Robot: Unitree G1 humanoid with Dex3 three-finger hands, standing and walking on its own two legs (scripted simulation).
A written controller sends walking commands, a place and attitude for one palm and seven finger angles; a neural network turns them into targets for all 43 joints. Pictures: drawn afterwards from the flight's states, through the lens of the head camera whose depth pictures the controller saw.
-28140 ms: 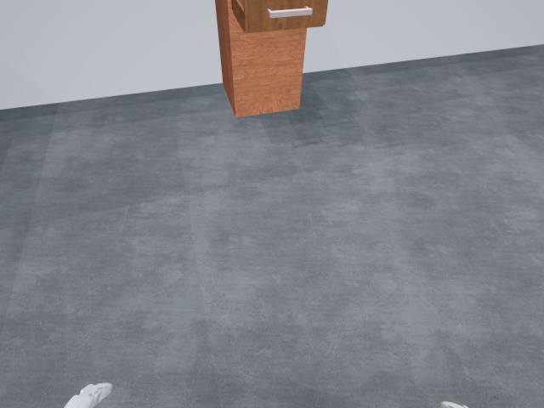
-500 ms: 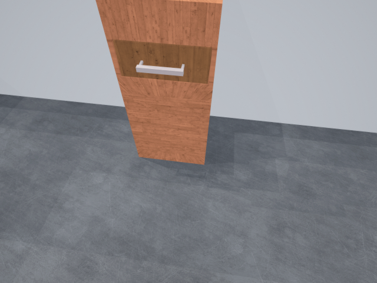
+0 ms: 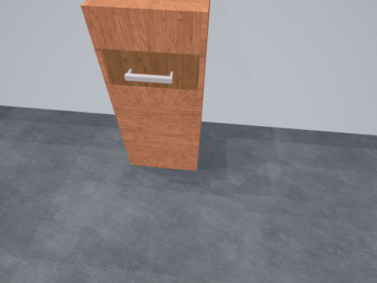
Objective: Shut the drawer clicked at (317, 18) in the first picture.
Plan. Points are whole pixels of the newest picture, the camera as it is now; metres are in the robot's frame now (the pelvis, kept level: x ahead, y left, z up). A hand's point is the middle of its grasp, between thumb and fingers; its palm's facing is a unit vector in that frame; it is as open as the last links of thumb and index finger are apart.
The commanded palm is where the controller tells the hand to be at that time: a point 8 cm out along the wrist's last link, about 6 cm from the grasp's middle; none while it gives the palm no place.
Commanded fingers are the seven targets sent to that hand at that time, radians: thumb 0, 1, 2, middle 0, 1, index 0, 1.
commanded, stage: look to check the result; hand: left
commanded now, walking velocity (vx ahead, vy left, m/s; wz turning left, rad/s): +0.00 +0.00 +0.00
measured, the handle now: (149, 75) +0.87 +0.20 -0.06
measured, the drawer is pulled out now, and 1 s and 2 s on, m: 0.00 0.00 0.00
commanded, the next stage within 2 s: stand and wait in 0.58 s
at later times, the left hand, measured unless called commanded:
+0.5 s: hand out of the picture +0.02 +0.16 -0.17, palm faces +0.01 -0.98 -0.20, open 7.4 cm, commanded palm none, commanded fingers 0.00 0.90 0.90 -0.20 -0.30 -0.20 -0.30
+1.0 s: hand out of the picture +0.03 +0.16 -0.17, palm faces +0.00 -0.98 -0.21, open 7.4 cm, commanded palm none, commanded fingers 0.00 0.90 0.90 -0.20 -0.30 -0.20 -0.30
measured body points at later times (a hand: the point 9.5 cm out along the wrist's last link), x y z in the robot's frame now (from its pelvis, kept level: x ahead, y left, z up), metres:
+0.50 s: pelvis +0.01 -0.01 +0.00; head +0.02 -0.02 +0.45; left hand +0.02 +0.21 -0.16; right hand +0.00 -0.23 -0.16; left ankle +0.00 +0.10 -0.74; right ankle +0.01 -0.11 -0.74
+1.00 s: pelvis +0.01 -0.02 +0.00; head +0.03 -0.02 +0.45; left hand +0.03 +0.21 -0.16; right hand +0.01 -0.25 -0.16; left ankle +0.00 +0.10 -0.74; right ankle +0.01 -0.11 -0.74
